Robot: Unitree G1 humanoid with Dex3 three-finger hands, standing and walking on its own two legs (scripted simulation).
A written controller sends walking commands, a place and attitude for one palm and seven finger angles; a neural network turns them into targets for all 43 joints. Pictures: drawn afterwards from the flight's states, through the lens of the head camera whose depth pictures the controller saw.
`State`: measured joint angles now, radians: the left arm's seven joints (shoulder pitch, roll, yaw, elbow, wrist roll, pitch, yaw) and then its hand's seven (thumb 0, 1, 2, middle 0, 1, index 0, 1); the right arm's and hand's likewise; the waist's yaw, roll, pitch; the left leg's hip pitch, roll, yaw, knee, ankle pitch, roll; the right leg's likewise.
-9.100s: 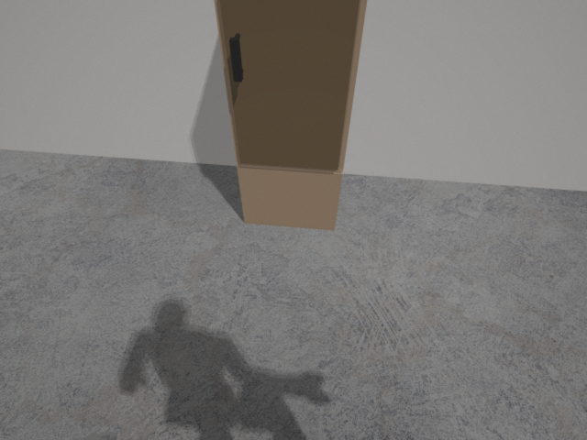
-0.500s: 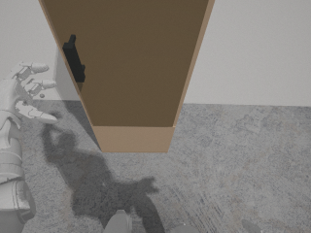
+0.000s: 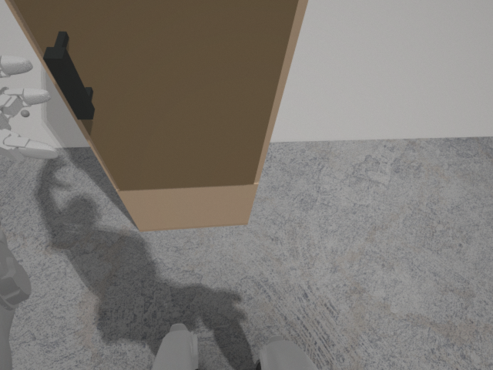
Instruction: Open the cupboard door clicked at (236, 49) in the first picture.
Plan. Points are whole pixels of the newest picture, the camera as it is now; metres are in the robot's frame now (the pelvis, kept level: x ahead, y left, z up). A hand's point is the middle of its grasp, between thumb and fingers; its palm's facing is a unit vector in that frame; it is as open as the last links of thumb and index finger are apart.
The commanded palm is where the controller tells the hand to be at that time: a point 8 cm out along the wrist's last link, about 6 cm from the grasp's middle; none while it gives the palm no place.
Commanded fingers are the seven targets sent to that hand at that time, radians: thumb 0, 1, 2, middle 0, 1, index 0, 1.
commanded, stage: move the hooked fingers beside the handle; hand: left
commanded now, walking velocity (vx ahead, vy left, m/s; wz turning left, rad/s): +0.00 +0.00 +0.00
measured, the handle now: (74, 77) +0.56 +0.25 +0.10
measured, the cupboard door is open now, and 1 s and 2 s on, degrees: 0 0 0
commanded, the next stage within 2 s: slide the fingers in behind the handle in 0.94 s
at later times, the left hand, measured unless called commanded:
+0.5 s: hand (34, 102) +0.50 +0.29 +0.11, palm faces +0.07 -1.00 +0.00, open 14.0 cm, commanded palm +0.48 +0.34 +0.10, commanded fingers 0.00 -0.50 0.30 -0.30 -1.20 -0.30 -1.20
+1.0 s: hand (28, 106) +0.49 +0.30 +0.11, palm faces +0.07 -1.00 +0.01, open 14.0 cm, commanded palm +0.47 +0.35 +0.10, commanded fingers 0.00 -0.50 0.30 -0.30 -1.20 -0.30 -1.20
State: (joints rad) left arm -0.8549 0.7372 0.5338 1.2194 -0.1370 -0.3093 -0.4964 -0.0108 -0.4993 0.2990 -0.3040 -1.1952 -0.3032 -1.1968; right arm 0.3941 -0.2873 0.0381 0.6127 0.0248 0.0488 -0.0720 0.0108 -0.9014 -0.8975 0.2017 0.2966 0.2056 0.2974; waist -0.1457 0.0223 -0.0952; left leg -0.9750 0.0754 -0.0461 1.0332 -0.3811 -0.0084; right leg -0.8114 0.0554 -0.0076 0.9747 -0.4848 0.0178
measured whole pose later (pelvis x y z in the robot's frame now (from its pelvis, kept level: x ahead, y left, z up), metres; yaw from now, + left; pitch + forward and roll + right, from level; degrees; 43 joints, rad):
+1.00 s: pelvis +0.01 +0.00 +0.00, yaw +0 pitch +20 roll -5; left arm -0.90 0.75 0.53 1.24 -0.12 -0.31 -0.48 -0.01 -0.50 0.30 -0.30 -1.20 -0.30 -1.20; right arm 0.37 -0.28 0.05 0.59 0.02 0.09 -0.06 0.01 -0.90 -0.90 0.20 0.30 0.21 0.30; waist -0.16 0.02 -0.10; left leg -1.01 0.08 -0.06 1.06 -0.40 -0.01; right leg -0.83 0.06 -0.01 0.98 -0.49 0.02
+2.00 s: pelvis +0.01 +0.00 +0.00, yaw +0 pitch +20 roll -4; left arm -0.90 0.59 0.43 1.17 -0.10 -0.32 -0.32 -0.01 -0.50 0.30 -0.30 -1.20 -0.30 -1.20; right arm 0.39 -0.26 0.03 0.62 0.00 0.07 -0.03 0.01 -0.90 -0.90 0.20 0.30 0.21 0.30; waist -0.16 0.03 -0.11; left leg -0.99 0.07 -0.05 1.05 -0.40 -0.01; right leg -0.82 0.05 -0.01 0.98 -0.50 0.02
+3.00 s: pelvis +0.01 +0.00 +0.00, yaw +0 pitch +18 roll -4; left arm -0.86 0.54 0.41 1.14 -0.12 -0.34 -0.28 -0.01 -0.20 0.43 -0.30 -1.22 -0.32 -1.23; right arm 0.38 -0.25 0.02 0.62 0.00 0.07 -0.03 0.01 -0.90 -0.90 0.20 0.30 0.20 0.30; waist -0.15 0.04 -0.11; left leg -0.96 0.06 -0.05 1.04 -0.40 -0.01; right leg -0.79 0.05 -0.01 0.97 -0.50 0.02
